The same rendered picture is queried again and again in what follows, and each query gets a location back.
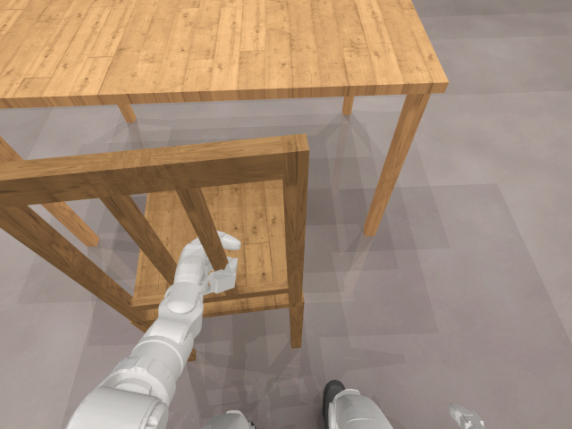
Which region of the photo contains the robot left upper arm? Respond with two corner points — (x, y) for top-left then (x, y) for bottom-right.
(71, 386), (169, 429)

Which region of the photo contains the chair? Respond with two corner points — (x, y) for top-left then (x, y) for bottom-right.
(0, 133), (309, 362)

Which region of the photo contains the table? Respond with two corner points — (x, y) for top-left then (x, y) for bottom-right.
(0, 0), (449, 247)

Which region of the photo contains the right robot hand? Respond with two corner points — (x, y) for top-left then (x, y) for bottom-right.
(449, 403), (485, 429)

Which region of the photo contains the left robot forearm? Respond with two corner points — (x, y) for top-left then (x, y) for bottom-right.
(65, 282), (204, 429)

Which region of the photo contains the robot left shin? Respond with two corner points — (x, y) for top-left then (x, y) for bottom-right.
(226, 410), (248, 421)

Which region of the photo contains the left robot hand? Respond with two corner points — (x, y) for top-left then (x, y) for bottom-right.
(173, 231), (241, 295)

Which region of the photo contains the robot right thigh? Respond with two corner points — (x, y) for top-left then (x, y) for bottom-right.
(328, 394), (393, 429)

